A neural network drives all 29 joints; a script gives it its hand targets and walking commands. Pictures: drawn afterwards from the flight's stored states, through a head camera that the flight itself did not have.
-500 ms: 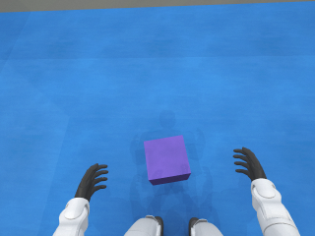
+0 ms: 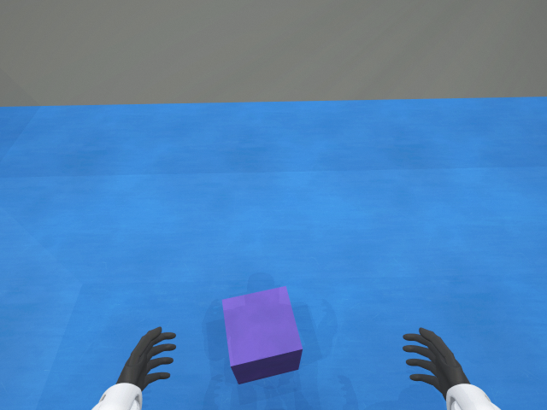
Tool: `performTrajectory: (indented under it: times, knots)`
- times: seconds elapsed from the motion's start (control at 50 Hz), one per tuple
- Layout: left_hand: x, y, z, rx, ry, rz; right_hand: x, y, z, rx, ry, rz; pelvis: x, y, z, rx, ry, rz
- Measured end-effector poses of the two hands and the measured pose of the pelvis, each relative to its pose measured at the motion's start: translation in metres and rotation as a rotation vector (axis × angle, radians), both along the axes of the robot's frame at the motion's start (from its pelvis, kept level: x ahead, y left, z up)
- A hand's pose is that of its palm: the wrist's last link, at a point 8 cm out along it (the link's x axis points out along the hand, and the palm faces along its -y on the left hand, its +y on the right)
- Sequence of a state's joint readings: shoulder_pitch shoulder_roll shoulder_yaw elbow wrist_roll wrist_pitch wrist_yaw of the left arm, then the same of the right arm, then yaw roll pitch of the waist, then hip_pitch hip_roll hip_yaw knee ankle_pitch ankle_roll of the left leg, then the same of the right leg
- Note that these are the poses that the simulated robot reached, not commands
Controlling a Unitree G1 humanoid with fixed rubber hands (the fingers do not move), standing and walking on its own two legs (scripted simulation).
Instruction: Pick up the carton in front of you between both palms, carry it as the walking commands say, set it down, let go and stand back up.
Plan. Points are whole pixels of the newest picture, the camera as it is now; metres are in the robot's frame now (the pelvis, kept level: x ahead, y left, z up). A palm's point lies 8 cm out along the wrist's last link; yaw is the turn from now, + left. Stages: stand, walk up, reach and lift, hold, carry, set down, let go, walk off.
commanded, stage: let go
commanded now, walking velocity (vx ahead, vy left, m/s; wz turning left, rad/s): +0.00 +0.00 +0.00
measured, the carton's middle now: (261, 336) +0.41 +0.06 -0.65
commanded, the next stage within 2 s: stand in 0.20 s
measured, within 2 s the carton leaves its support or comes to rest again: neither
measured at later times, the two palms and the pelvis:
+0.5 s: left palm (95, 398) +0.15 +0.29 -0.09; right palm (483, 401) +0.13 -0.28 -0.08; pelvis +0.01 +0.01 -0.01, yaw +1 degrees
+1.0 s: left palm (84, 395) +0.15 +0.31 -0.10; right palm (473, 395) +0.14 -0.27 -0.09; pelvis +0.02 +0.02 +0.00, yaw +0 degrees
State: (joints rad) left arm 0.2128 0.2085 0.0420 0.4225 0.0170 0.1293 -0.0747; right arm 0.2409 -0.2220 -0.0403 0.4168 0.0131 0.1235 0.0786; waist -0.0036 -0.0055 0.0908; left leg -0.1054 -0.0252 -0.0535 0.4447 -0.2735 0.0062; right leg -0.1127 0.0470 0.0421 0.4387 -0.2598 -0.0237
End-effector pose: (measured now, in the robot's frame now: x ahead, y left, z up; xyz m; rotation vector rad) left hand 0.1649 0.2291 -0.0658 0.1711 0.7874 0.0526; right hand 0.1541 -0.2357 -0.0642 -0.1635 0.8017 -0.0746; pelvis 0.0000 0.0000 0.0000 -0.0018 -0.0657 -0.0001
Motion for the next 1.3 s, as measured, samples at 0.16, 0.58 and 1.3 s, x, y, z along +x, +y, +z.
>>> performTrajectory:
  times: [0.16,0.58,1.3]
  knots:
    - [-0.008,0.013,0.007,0.069,0.022,0.04,-0.007,0.008,-0.012,-0.003,0.006,0.006,-0.007,0.002,-0.004,-0.002,-0.043,0.015]
    - [-0.008,0.068,-0.033,0.154,0.109,0.065,-0.012,-0.043,-0.01,-0.25,0.119,-0.054,0.02,0.016,-0.006,-0.009,0.063,0.005]
    - [-0.046,0.084,-0.033,0.199,0.225,0.082,-0.041,-0.05,-0.021,-0.24,0.214,-0.071,0.005,0.017,0.003,-0.003,0.024,-0.002]
